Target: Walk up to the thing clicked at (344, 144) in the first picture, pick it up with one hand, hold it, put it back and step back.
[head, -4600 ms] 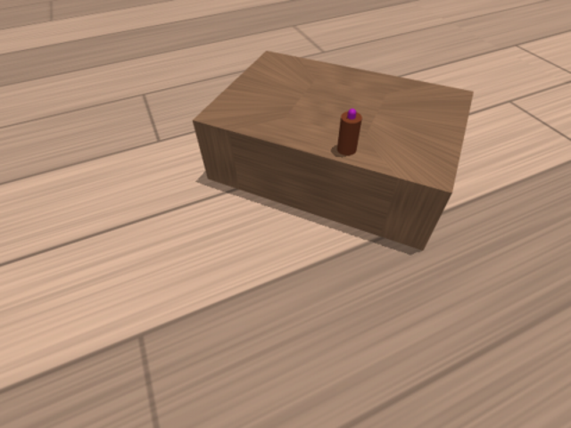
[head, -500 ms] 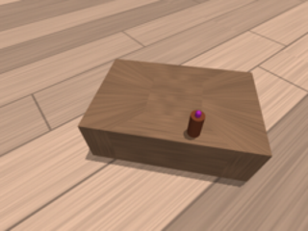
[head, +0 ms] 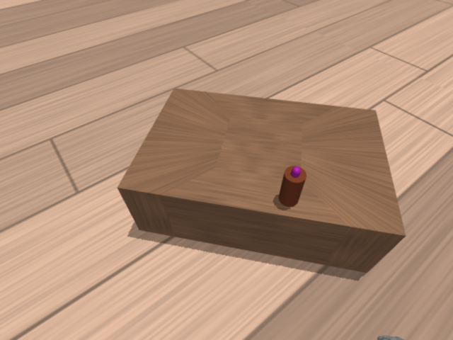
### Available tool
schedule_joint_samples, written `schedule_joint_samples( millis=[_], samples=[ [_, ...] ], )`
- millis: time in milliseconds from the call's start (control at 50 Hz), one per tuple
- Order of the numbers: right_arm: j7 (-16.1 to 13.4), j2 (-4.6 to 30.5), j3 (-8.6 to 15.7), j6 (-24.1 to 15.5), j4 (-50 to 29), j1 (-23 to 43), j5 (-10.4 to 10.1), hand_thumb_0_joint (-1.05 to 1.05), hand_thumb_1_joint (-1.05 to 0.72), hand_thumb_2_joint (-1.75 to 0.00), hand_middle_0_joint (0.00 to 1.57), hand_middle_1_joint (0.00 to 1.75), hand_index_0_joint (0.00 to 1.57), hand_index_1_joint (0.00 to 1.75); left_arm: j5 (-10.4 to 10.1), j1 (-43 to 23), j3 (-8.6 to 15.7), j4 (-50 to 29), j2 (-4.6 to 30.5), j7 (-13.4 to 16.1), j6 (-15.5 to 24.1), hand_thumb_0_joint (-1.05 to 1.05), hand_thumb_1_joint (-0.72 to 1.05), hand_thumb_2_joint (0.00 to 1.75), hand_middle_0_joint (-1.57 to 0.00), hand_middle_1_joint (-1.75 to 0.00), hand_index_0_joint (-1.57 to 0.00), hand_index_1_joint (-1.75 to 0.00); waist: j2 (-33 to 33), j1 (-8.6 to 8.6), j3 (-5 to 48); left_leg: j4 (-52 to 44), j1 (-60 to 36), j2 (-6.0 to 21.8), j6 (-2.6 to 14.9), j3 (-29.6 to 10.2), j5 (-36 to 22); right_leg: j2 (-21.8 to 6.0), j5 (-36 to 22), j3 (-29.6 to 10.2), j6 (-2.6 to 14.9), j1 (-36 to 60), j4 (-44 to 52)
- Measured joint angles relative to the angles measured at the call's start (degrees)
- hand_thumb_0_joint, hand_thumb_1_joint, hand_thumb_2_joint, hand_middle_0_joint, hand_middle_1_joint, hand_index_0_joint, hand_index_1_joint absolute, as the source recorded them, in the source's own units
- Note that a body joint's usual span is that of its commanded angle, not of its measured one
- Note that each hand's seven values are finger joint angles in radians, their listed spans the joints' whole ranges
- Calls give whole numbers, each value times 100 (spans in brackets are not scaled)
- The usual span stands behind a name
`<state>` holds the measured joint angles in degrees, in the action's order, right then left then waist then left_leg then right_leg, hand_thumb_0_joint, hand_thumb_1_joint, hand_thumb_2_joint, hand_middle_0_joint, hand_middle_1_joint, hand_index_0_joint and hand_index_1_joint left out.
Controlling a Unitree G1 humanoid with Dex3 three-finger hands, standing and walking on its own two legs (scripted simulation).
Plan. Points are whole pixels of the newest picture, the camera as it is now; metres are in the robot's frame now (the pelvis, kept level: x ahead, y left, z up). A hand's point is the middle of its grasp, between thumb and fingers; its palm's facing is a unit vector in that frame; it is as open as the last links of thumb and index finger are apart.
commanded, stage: stand
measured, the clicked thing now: (292, 184) +0.66 -0.23 -0.33
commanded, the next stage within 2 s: walk up in 1.94 s
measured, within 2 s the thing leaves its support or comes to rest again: neither
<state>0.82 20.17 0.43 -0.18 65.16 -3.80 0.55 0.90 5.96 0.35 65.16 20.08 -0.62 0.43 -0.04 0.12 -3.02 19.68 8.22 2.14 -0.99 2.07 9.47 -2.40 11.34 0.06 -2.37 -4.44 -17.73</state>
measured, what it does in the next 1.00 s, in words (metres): stands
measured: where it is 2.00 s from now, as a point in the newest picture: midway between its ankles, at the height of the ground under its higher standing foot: outside the picture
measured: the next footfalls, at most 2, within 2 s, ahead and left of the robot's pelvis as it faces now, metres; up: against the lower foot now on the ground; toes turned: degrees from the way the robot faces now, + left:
none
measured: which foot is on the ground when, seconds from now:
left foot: down 0.00-1.00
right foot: down 0.00-1.00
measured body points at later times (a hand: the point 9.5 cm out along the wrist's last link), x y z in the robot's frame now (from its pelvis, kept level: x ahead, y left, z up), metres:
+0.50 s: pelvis +0.00 +0.00 +0.00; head +0.01 +0.00 +0.45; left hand +0.07 +0.30 -0.13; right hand +0.08 -0.30 -0.13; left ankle +0.01 +0.13 -0.75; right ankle -0.02 -0.15 -0.75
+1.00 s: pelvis +0.00 +0.00 +0.00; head +0.01 +0.01 +0.45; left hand +0.06 +0.30 -0.14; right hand +0.08 -0.30 -0.13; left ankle +0.01 +0.13 -0.75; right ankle -0.02 -0.15 -0.75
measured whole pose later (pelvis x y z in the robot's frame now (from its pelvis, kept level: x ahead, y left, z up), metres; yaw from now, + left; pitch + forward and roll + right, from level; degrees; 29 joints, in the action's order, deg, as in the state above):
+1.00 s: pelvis +0.00 +0.00 +0.00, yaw +0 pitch -2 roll +0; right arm 0.9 20.2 0.4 0.0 64.8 -5.6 0.5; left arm 1.0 7.4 0.3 64.3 20.2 -0.7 0.3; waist -0.2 0.2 -3.2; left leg 20.0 8.6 1.8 -0.8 1.7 9.5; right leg -2.7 11.4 0.4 -2.5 -4.5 -17.9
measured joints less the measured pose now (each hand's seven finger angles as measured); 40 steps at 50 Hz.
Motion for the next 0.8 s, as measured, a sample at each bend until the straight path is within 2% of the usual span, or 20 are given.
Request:
schedule_joint_samples(
  millis=[800],
  samples=[
    [6, -3, 1, 15, -17, -171, 2, 1, -90, -90, 20, 30, 20, 30, 5, 139, -12, -76, 15, -7, -13, 0, 91, 89, -20, -30, -21, -29, -5, 12, -5, 22, 20, -17, 11, -33, -16, -16, -11, 33, -6, 3, -6]
  ],
)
